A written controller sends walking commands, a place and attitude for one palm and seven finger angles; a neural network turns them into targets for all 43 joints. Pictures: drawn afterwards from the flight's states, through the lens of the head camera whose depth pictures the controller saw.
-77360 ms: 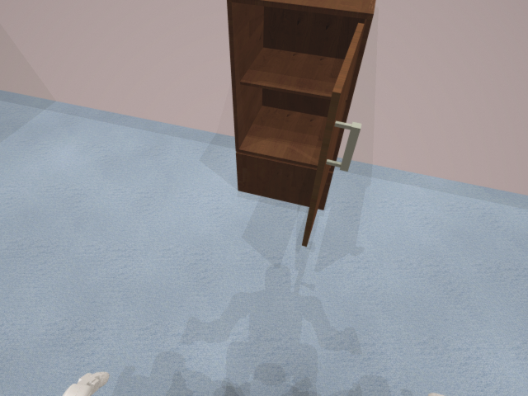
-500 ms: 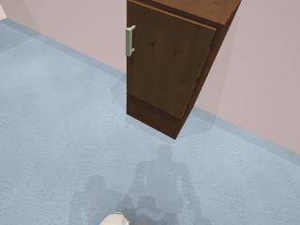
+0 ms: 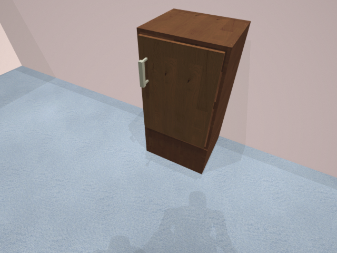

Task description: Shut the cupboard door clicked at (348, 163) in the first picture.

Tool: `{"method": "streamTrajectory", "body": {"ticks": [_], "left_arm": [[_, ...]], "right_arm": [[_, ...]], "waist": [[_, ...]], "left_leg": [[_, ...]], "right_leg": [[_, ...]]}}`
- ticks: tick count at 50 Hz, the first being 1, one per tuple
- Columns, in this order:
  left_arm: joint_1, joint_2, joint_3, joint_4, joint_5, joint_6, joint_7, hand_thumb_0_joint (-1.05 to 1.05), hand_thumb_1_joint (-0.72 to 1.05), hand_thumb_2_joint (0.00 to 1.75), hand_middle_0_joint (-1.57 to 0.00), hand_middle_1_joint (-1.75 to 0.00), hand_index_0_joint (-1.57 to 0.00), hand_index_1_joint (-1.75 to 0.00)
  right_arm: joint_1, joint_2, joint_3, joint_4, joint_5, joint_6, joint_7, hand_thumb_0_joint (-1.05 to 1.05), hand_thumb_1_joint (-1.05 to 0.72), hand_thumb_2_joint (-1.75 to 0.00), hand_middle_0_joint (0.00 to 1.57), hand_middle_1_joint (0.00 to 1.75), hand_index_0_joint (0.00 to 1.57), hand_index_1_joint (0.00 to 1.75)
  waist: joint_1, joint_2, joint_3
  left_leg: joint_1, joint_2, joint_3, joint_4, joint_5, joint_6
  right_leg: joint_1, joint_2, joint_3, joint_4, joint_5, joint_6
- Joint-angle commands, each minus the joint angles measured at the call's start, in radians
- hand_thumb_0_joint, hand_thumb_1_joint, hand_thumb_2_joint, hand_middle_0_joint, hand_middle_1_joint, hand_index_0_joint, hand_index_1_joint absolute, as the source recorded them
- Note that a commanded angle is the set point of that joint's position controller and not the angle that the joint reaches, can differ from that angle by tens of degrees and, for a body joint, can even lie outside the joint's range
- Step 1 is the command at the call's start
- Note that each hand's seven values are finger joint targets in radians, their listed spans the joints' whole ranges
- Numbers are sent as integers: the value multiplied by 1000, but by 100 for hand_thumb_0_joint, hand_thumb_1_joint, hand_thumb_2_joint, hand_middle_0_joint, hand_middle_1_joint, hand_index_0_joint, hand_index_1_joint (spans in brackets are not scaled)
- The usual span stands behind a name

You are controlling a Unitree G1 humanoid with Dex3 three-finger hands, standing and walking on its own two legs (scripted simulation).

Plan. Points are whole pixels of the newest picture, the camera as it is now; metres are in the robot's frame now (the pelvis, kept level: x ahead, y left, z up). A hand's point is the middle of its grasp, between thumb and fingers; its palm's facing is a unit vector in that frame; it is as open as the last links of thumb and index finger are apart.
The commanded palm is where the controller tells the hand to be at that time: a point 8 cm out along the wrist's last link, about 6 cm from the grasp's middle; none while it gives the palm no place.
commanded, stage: let the arm hang, fingers relaxed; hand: left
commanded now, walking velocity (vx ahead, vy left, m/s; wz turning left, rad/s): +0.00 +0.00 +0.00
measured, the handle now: (144, 72) +0.95 +0.16 -0.04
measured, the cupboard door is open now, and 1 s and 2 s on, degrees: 1 1 1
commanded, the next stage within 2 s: look to check the result in 0.20 s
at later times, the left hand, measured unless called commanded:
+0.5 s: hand out of the picture +0.01 +0.21 -0.16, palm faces +0.03 -0.96 -0.27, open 7.4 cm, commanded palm none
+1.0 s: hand out of the picture +0.06 +0.20 -0.15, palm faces +0.01 -0.96 -0.28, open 7.4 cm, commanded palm none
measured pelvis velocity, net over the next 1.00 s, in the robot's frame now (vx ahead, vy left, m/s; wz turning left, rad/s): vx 0.02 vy -0.01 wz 0.01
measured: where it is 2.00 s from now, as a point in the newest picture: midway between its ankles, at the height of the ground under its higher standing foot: outside the picture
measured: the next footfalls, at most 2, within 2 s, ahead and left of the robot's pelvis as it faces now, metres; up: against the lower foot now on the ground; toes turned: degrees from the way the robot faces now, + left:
left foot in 0.38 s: +0.11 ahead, +0.11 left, +0.00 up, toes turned +0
right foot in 1.62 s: +0.06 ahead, -0.14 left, +0.00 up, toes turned +22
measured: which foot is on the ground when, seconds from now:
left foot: down 0.00-0.26, up 0.28-0.36, down 0.38-1.00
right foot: down 0.00-1.00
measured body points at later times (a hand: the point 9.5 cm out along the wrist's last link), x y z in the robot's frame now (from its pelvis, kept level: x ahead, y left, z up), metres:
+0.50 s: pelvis +0.01 -0.01 +0.01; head +0.03 +0.00 +0.46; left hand +0.01 +0.26 -0.14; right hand +0.06 -0.28 -0.13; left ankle +0.07 +0.11 -0.73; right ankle -0.05 -0.12 -0.73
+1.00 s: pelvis +0.02 -0.01 +0.01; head +0.03 -0.02 +0.46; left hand +0.06 +0.25 -0.13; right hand +0.07 -0.28 -0.14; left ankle +0.07 +0.11 -0.73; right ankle -0.05 -0.12 -0.73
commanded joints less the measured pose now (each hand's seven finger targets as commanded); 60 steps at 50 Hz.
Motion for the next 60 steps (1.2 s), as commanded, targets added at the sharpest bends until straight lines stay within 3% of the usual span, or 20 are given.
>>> {"method": "streamTrajectory", "body": {"ticks": [1,3,6,9,10,12,14,16,19,22,28,42,47,50,52,54,56,58,59,60], "left_arm": [[4,119,22,-48,-6,-4,4,0,90,90,-20,-30,-20,-30],[65,117,30,-30,2,6,2,0,90,90,-20,-30,-20,-30],[146,110,40,-13,2,15,-3,0,90,90,-20,-30,-20,-30],[150,130,48,-19,0,0,-3,0,90,90,-20,-30,-20,-30],[129,148,51,-27,1,-6,-4,0,90,90,-20,-30,-20,-30],[-1,195,59,-64,0,-18,-5,0,90,90,-20,-30,-20,-30],[-177,204,56,-113,-4,-28,3,0,90,90,-20,-30,-20,-30],[-192,193,45,-103,-8,-42,2,0,90,90,-20,-30,-20,-30],[-90,164,28,-55,-11,-41,6,0,90,90,-20,-30,-20,-30],[-68,181,26,-26,-12,-31,6,0,90,90,-20,-30,-20,-30],[-99,194,17,-21,-11,-32,-1,0,90,90,-20,-30,-20,-30],[-132,204,16,-37,-9,-36,0,0,90,90,-20,-30,-20,-30],[-93,148,13,-36,-12,-21,9,0,90,90,-20,-30,-20,-30],[-76,170,31,-55,-13,-10,14,0,90,90,-20,-30,-20,-30],[-62,189,47,-78,-9,-7,18,0,90,90,-20,-30,-20,-30],[-65,201,59,-103,-5,-5,21,0,90,90,-20,-30,-20,-30],[-94,206,65,-129,7,-7,25,0,90,90,-20,-30,-20,-30],[-154,219,73,-159,10,-8,27,0,90,90,-20,-30,-20,-30],[-161,218,74,-172,6,-10,23,0,90,90,-20,-30,-20,-30],[-150,205,72,-181,-2,-8,19,0,90,90,-20,-30,-20,-30]], "right_arm": [[31,-146,-11,-25,-7,-23,-16,0,-90,-90,20,30,20,30],[-9,-192,-24,-39,-11,-23,-19,0,-90,-90,20,30,20,30],[-47,-209,-31,-56,-12,-26,-22,0,-90,-90,20,30,20,30],[-58,-200,-35,-62,-8,-26,-21,0,-90,-90,20,30,20,30],[-57,-185,-36,-64,-4,-24,-20,0,-90,-90,20,30,20,30],[-42,-154,-41,-61,-2,-17,-17,0,-90,-90,20,30,20,30],[-17,-147,-43,-43,-3,-20,-10,0,-90,-90,20,30,20,30],[-10,-152,-31,-39,3,-35,-11,0,-90,-90,20,30,20,30],[-38,-204,-16,-33,6,-57,-22,0,-90,-90,20,30,20,30],[-89,-201,-5,-35,12,-53,-27,0,-90,-90,20,30,20,30],[-133,-217,0,-39,10,-50,-21,0,-90,-90,20,30,20,30],[-165,-219,8,-31,9,-50,-15,0,-90,-90,20,30,20,30],[-121,-146,21,-28,9,-37,-13,0,-90,-90,20,30,20,30],[-103,-149,10,-45,7,-24,-11,0,-90,-90,20,30,20,30],[-98,-142,3,-65,7,-19,-10,0,-90,-90,20,30,20,30],[-108,-119,-6,-88,3,-7,-7,0,-90,-90,20,30,20,30],[-118,-117,-21,-112,4,4,-3,0,-90,-90,20,30,20,30],[-80,-107,-26,-124,11,6,6,0,-90,-90,20,30,20,30],[-35,-108,-26,-117,8,5,10,0,-90,-90,20,30,20,30],[49,-118,-25,-102,0,-2,13,0,-90,-90,20,30,20,30]], "waist": [[12,107,234],[52,139,207],[91,164,88],[92,45,-25],[80,-22,-45],[38,-222,-12],[-9,-183,68],[-26,-136,79],[16,10,35],[30,33,33],[23,-16,-39],[26,-36,-3],[30,-53,-2],[35,-58,2],[44,-110,-1],[52,-192,39],[43,-209,89],[2,-185,112],[-18,-136,90],[-49,-40,33]], "left_leg": [[21,115,-247,-316,-396,22],[-109,139,-299,-426,-594,34],[-118,128,-271,-496,-575,21],[5,68,-173,-405,-394,-6],[35,30,-123,-326,-330,-22],[168,-30,-57,-7,-157,-30],[139,-5,-72,113,-105,-12],[147,24,-75,25,-17,-6],[199,102,-162,-133,249,24],[208,87,-148,-150,227,22],[265,90,-138,-189,155,11],[265,86,-122,-210,168,-1],[218,78,-119,-164,228,-8],[131,59,-121,-96,224,-10],[56,29,-90,-4,199,-19],[-48,-5,-36,194,-105,-36],[-115,10,-20,348,-374,-42],[-73,49,-25,251,-373,-41],[0,35,-2,127,-258,-38],[133,25,-17,-10,14,-18]], "right_leg": [[-301,-51,63,-116,-125,-54],[-166,-22,31,-40,-112,-50],[-50,-1,-3,22,-76,-56],[-16,-26,31,-126,-52,-71],[-39,-65,83,-190,-87,-85],[-263,-206,215,-357,-194,-145],[-329,-248,210,-367,-83,-174],[-267,-210,160,-269,161,-149],[-149,-106,95,-150,314,-55],[-115,-110,104,-184,306,-44],[-78,-116,104,-224,267,-35],[-69,-123,106,-264,295,-28],[-46,-137,70,-206,340,-18],[-17,-165,58,-145,368,-38],[15,-215,71,-127,438,-75],[21,-320,107,-137,590,-150],[-12,-403,119,-132,716,-204],[-49,-402,48,-62,739,-178],[-61,-365,-5,37,748,-134],[-117,-298,-72,206,643,-65]]}}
